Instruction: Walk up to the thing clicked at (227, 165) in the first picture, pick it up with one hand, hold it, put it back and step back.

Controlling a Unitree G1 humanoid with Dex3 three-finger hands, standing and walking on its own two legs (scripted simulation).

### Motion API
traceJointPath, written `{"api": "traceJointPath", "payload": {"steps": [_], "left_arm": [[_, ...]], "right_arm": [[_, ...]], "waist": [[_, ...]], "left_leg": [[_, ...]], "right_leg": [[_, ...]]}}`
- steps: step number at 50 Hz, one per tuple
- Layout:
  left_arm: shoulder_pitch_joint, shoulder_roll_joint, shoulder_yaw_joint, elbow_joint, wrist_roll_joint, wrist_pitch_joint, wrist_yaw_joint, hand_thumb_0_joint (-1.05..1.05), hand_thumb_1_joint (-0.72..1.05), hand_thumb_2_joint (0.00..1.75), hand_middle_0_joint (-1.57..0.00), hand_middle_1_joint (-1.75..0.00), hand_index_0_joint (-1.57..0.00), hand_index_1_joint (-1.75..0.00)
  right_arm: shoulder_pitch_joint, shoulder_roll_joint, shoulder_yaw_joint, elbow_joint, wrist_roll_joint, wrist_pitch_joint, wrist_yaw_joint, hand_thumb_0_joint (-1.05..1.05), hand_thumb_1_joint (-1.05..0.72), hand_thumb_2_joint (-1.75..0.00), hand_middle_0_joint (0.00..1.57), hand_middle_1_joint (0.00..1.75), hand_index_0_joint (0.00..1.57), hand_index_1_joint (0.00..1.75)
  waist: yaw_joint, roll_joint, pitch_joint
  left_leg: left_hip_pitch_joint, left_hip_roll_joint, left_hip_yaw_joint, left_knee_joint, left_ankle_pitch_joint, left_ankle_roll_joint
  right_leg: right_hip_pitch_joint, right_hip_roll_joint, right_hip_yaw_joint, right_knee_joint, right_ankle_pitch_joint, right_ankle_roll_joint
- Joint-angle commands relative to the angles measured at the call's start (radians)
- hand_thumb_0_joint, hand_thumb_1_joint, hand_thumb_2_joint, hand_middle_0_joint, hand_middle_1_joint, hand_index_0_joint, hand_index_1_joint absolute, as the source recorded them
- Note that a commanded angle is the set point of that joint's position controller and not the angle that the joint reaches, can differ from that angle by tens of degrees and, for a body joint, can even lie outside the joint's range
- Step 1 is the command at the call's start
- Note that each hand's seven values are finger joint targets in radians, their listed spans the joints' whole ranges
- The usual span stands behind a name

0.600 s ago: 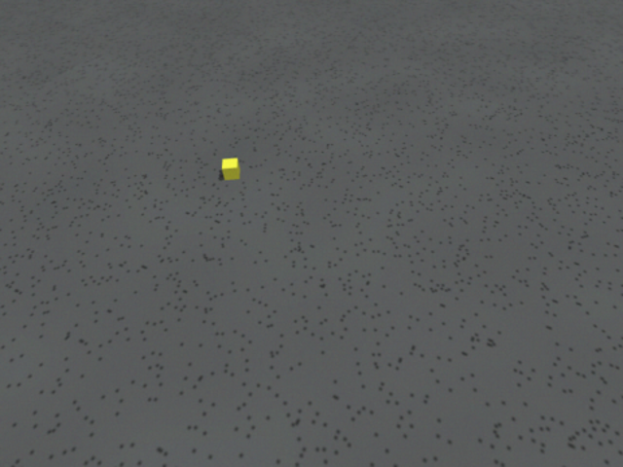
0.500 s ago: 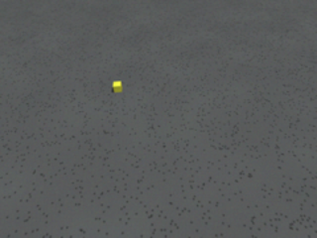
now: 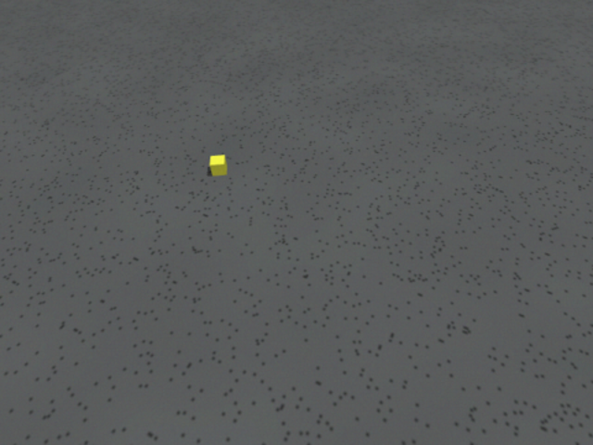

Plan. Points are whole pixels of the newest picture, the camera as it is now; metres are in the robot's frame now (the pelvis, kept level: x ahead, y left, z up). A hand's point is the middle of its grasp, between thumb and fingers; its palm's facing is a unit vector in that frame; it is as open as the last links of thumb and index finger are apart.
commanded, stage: stand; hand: left
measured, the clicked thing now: (218, 165) +1.47 +0.45 -0.75
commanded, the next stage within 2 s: walk up in 0.52 s
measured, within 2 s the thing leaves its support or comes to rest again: neither
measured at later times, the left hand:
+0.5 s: hand out of the picture +0.07 +0.25 -0.16, palm faces -0.02 -0.94 -0.34, open 7.4 cm
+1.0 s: hand out of the picture +0.08 +0.31 -0.17, palm faces +0.10 -0.91 -0.40, open 7.4 cm
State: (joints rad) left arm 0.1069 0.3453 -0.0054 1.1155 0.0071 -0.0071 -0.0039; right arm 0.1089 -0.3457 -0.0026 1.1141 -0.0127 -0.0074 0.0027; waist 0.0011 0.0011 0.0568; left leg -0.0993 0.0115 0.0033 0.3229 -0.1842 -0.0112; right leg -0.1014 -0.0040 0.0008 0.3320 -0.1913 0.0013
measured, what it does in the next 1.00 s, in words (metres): walks ahead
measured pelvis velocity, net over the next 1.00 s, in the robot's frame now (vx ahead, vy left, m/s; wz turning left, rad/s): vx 0.13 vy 0.02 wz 0.11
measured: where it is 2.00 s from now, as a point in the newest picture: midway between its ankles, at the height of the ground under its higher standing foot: (301, 336)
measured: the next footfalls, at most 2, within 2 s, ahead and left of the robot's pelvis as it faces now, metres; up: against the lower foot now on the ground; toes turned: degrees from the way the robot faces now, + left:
left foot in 1.02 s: +0.33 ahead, +0.18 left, +0.00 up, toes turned +10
right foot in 1.48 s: +0.52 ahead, -0.09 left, +0.00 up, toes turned +1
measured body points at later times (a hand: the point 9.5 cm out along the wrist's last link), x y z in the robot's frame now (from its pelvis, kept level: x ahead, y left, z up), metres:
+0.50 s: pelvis +0.00 +0.00 +0.00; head +0.01 +0.00 +0.45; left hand +0.07 +0.30 -0.13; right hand +0.08 -0.30 -0.13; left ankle +0.00 +0.13 -0.75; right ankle -0.01 -0.12 -0.75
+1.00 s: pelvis +0.13 +0.02 -0.02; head +0.16 +0.03 +0.42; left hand +0.08 +0.36 -0.14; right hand +0.28 -0.29 -0.13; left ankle +0.28 +0.17 -0.73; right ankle +0.00 -0.12 -0.75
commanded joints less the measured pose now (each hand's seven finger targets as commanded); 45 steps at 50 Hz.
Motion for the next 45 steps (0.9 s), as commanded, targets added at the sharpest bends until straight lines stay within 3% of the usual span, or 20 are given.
{"api": "traceJointPath", "payload": {"steps": [1, 25, 26, 27, 29, 31, 32, 33, 34, 35, 36, 37, 38, 39, 40, 41, 42, 43, 45], "left_arm": [[-0.041, 0.209, 0.043, -0.063, 0.001, -0.025, 0.013, 0.0, 0.9, 0.9, -0.2, -0.3, -0.2, -0.3], [-0.03, 0.213, 0.043, -0.06, 0.0, -0.024, 0.012, 0.0, 0.9, 0.9, -0.2, -0.3, -0.2, -0.3], [0.017, 0.321, 0.111, -0.11, 0.017, -0.044, -0.018, 0.0, 0.9, 0.9, -0.2, -0.3, -0.2, -0.3], [0.011, 0.306, 0.114, -0.11, 0.025, -0.046, -0.029, 0.0, 0.9, 0.9, -0.2, -0.3, -0.2, -0.3], [-0.018, 0.271, 0.116, -0.141, 0.031, -0.049, -0.041, 0.0, 0.9, 0.9, -0.2, -0.3, -0.2, -0.3], [0.01, 0.247, 0.121, -0.151, 0.027, -0.056, -0.046, 0.0, 0.9, 0.9, -0.2, -0.3, -0.2, -0.3], [0.066, 0.238, 0.121, -0.149, 0.022, -0.06, -0.046, 0.0, 0.9, 0.9, -0.2, -0.3, -0.2, -0.3], [0.142, 0.256, 0.129, -0.129, 0.023, -0.07, -0.041, 0.0, 0.9, 0.9, -0.2, -0.3, -0.2, -0.3], [0.243, 0.294, 0.148, -0.099, 0.034, -0.078, -0.035, 0.0, 0.9, 0.9, -0.2, -0.3, -0.2, -0.3], [0.303, 0.373, 0.172, -0.095, 0.047, -0.083, -0.03, 0.0, 0.9, 0.9, -0.2, -0.3, -0.2, -0.3], [0.229, 0.41, 0.174, -0.144, 0.046, -0.088, -0.026, 0.0, 0.9, 0.9, -0.2, -0.3, -0.2, -0.3], [0.142, 0.41, 0.169, -0.183, 0.039, -0.091, -0.028, 0.0, 0.9, 0.9, -0.2, -0.3, -0.2, -0.3], [0.12, 0.375, 0.157, -0.201, 0.032, -0.096, -0.029, 0.0, 0.9, 0.9, -0.2, -0.3, -0.2, -0.3], [0.102, 0.342, 0.145, -0.209, 0.029, -0.106, -0.026, 0.0, 0.9, 0.9, -0.2, -0.3, -0.2, -0.3], [0.097, 0.314, 0.136, -0.211, 0.02, -0.112, -0.023, 0.0, 0.9, 0.9, -0.2, -0.3, -0.2, -0.3], [0.104, 0.317, 0.135, -0.208, 0.017, -0.113, -0.023, 0.0, 0.9, 0.9, -0.2, -0.3, -0.2, -0.3], [0.139, 0.313, 0.132, -0.202, 0.013, -0.111, -0.022, 0.0, 0.9, 0.9, -0.2, -0.3, -0.2, -0.3], [0.15, 0.325, 0.134, -0.208, 0.016, -0.11, -0.021, 0.0, 0.9, 0.9, -0.2, -0.3, -0.2, -0.3], [0.13, 0.346, 0.14, -0.234, 0.016, -0.104, -0.023, 0.0, 0.9, 0.9, -0.2, -0.3, -0.2, -0.3]], "right_arm": [[-0.038, -0.211, -0.037, -0.058, 0.005, -0.027, -0.014, 0.0, -0.9, -0.9, 0.2, 0.3, 0.2, 0.3], [-0.033, -0.211, -0.034, -0.059, 0.004, -0.027, -0.013, 0.0, -0.9, -0.9, 0.2, 0.3, 0.2, 0.3], [0.04, -0.303, -0.104, -0.106, -0.008, -0.04, 0.018, 0.0, -0.9, -0.9, 0.2, 0.3, 0.2, 0.3], [0.045, -0.318, -0.113, -0.103, -0.017, -0.039, 0.03, 0.0, -0.9, -0.9, 0.2, 0.3, 0.2, 0.3], [0.008, -0.316, -0.119, -0.133, -0.02, -0.036, 0.041, 0.0, -0.9, -0.9, 0.2, 0.3, 0.2, 0.3], [-0.013, -0.307, -0.134, -0.164, -0.022, -0.043, 0.046, 0.0, -0.9, -0.9, 0.2, 0.3, 0.2, 0.3], [-0.042, -0.305, -0.138, -0.186, -0.023, -0.045, 0.049, 0.0, -0.9, -0.9, 0.2, 0.3, 0.2, 0.3], [-0.05, -0.277, -0.132, -0.2, -0.019, -0.044, 0.053, 0.0, -0.9, -0.9, 0.2, 0.3, 0.2, 0.3], [-0.095, -0.233, -0.12, -0.232, -0.015, -0.042, 0.058, 0.0, -0.9, -0.9, 0.2, 0.3, 0.2, 0.3], [-0.147, -0.184, -0.105, -0.268, -0.013, -0.04, 0.057, 0.0, -0.9, -0.9, 0.2, 0.3, 0.2, 0.3], [-0.159, -0.225, -0.108, -0.274, -0.025, -0.04, 0.045, 0.0, -0.9, -0.9, 0.2, 0.3, 0.2, 0.3], [-0.117, -0.268, -0.115, -0.262, -0.022, -0.044, 0.046, 0.0, -0.9, -0.9, 0.2, 0.3, 0.2, 0.3], [-0.087, -0.278, -0.117, -0.246, -0.015, -0.051, 0.053, 0.0, -0.9, -0.9, 0.2, 0.3, 0.2, 0.3], [-0.057, -0.27, -0.118, -0.231, -0.013, -0.056, 0.059, 0.0, -0.9, -0.9, 0.2, 0.3, 0.2, 0.3], [-0.021, -0.261, -0.118, -0.221, -0.013, -0.057, 0.065, 0.0, -0.9, -0.9, 0.2, 0.3, 0.2, 0.3], [-0.005, -0.246, -0.114, -0.225, -0.012, -0.055, 0.072, 0.0, -0.9, -0.9, 0.2, 0.3, 0.2, 0.3], [-0.014, -0.239, -0.112, -0.233, -0.013, -0.052, 0.079, 0.0, -0.9, -0.9, 0.2, 0.3, 0.2, 0.3], [-0.034, -0.225, -0.11, -0.255, -0.011, -0.048, 0.085, 0.0, -0.9, -0.9, 0.2, 0.3, 0.2, 0.3], [-0.053, -0.219, -0.11, -0.285, -0.007, -0.045, 0.096, 0.0, -0.9, -0.9, 0.2, 0.3, 0.2, 0.3]], "waist": [[0.002, -0.003, -0.077], [0.004, 0.012, -0.078], [-0.004, 0.017, -0.172], [0.001, 0.067, -0.089], [0.007, 0.106, 0.04], [0.026, 0.106, 0.069], [0.059, 0.111, 0.044], [0.088, 0.056, -0.023], [0.135, -0.031, -0.07], [0.173, -0.217, -0.023], [0.149, -0.106, 0.06], [0.102, -0.042, 0.123], [0.078, -0.013, 0.149], [0.052, -0.009, 0.159], [0.035, -0.02, 0.136], [0.029, -0.062, 0.114], [0.042, -0.088, 0.09], [0.046, -0.119, 0.08], [0.043, -0.168, 0.062]], "left_leg": [[0.007, 0.115, -0.09, -0.039, 0.136, 0.035], [0.004, 0.12, -0.094, -0.049, 0.129, 0.037], [-0.014, 0.09, -0.146, 0.011, -0.399, 0.117], [-0.101, 0.116, -0.206, -0.015, -0.568, 0.141], [-0.166, 0.168, -0.276, -0.062, -0.621, 0.174], [-0.143, 0.23, -0.342, -0.069, -0.504, 0.198], [-0.131, 0.232, -0.317, -0.035, -0.443, 0.205], [-0.185, 0.18, -0.246, 0.07, -0.406, 0.179], [-0.392, 0.075, -0.129, 0.246, -0.367, 0.113], [-0.716, -0.074, -0.008, 0.52, -0.366, 0.062], [-0.751, -0.015, -0.108, 0.632, -0.309, 0.044], [-0.715, 0.038, -0.125, 0.646, -0.277, 0.038], [-0.699, 0.062, -0.12, 0.64, -0.244, 0.036], [-0.679, 0.079, -0.139, 0.627, -0.208, 0.031], [-0.649, 0.072, -0.128, 0.597, -0.165, 0.03], [-0.623, 0.065, -0.111, 0.559, -0.144, 0.027], [-0.599, 0.049, -0.079, 0.524, -0.114, 0.027], [-0.566, 0.053, -0.062, 0.476, -0.095, 0.023], [-0.457, 0.073, -0.017, 0.361, -0.025, 0.025]], "right_leg": [[0.006, -0.125, 0.093, -0.048, 0.154, -0.029], [0.015, -0.127, 0.094, -0.051, 0.142, -0.031], [0.031, -0.065, 0.045, 0.069, -0.342, -0.061], [-0.066, -0.068, 0.055, 0.138, -0.463, -0.071], [-0.227, -0.045, 0.014, 0.208, -0.441, -0.059], [-0.25, -0.029, -0.018, 0.265, -0.255, -0.056], [-0.182, -0.041, -0.031, 0.176, -0.188, -0.059], [-0.022, -0.039, -0.018, 0.068, -0.184, -0.068], [0.211, -0.099, 0.11, -0.019, -0.305, -0.1], [0.361, -0.293, 0.466, -0.205, -0.575, -0.163], [0.24, -0.442, 0.599, -0.285, -0.643, -0.213], [0.14, -0.47, 0.593, -0.29, -0.638, -0.263], [0.144, -0.429, 0.508, -0.267, -0.497, -0.263], [0.148, -0.382, 0.396, -0.245, -0.34, -0.248], [0.178, -0.309, 0.251, -0.21, -0.149, -0.201], [0.197, -0.268, 0.161, -0.17, -0.008, -0.181], [0.207, -0.233, 0.097, -0.137, 0.112, -0.164], [0.195, -0.229, 0.055, -0.121, 0.188, -0.165], [0.124, -0.211, -0.011, -0.112, 0.182, -0.157]]}}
